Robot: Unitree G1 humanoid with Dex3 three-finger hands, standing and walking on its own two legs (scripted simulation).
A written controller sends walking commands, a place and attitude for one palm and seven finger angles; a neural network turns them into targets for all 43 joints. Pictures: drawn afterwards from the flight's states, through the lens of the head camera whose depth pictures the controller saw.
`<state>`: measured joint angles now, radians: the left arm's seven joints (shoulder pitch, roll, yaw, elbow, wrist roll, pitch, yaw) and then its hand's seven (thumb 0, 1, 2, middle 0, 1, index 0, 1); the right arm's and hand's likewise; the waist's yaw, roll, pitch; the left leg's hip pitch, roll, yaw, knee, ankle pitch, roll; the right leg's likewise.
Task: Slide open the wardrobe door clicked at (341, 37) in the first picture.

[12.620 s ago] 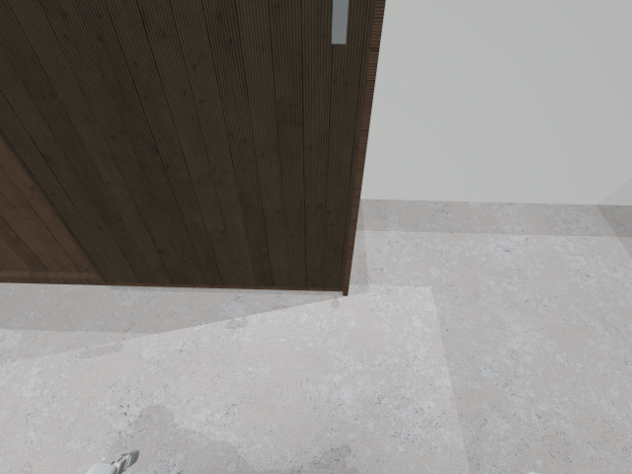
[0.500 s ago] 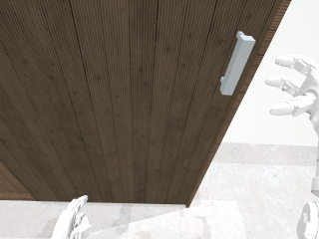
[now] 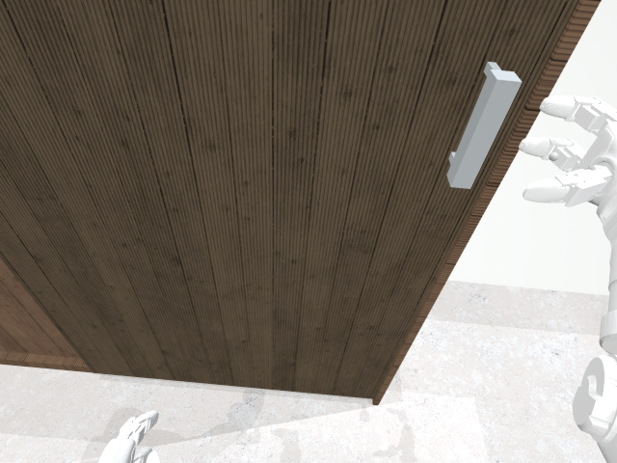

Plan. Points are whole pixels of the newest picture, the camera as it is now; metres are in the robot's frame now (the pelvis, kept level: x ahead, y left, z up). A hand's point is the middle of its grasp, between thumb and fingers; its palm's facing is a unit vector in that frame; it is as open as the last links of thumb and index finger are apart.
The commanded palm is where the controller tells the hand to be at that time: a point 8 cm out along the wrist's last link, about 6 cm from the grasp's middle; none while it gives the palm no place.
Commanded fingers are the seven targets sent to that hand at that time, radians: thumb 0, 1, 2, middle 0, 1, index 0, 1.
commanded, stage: move the hooked fingers beside the handle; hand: right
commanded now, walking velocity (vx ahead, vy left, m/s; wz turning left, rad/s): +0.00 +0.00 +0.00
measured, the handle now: (475, 126) +0.47 -0.15 +0.25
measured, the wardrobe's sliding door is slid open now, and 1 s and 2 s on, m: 0.00 0.00 0.00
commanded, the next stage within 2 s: none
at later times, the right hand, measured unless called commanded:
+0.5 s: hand (550, 167) +0.40 -0.22 +0.24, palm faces +0.01 +1.00 -0.01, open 14.0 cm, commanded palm +0.38 -0.28 +0.25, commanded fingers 0.00 0.50 -0.30 0.30 1.20 0.30 1.20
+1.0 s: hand (555, 155) +0.41 -0.22 +0.26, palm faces +0.02 +1.00 -0.01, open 14.0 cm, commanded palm +0.38 -0.28 +0.25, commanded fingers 0.00 0.50 -0.30 0.30 1.20 0.30 1.20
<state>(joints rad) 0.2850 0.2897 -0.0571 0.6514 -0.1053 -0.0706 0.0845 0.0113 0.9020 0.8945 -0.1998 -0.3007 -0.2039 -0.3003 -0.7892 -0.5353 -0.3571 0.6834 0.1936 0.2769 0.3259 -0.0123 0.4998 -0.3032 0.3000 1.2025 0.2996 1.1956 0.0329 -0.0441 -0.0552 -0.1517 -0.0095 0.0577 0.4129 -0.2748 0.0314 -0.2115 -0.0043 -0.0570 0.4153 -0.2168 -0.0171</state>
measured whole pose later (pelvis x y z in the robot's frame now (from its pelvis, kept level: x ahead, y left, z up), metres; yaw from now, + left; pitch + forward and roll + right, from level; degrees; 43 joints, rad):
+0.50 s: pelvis -0.01 -0.01 +0.00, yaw -1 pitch +0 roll +0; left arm 0.22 0.27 -0.07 0.63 -0.10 -0.08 0.09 0.01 0.90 0.89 -0.20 -0.30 -0.20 -0.30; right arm -0.78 -0.47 -0.31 0.61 0.20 0.30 0.29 -0.01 0.50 -0.30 0.30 1.20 0.30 1.20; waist 0.01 -0.03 -0.05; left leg -0.15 0.00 0.07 0.41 -0.26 0.02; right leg -0.21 0.01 -0.05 0.41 -0.21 -0.03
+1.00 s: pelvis +0.00 +0.00 +0.00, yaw +0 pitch +0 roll +0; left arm 0.26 0.28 -0.06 0.65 -0.10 -0.07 0.09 0.01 0.90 0.89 -0.20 -0.30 -0.20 -0.30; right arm -0.76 -0.48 -0.34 0.56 0.21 0.28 0.29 -0.01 0.50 -0.30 0.30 1.20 0.30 1.20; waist 0.02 -0.03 -0.05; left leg -0.13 -0.01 0.06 0.39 -0.26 0.03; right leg -0.20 0.00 -0.05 0.40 -0.21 -0.02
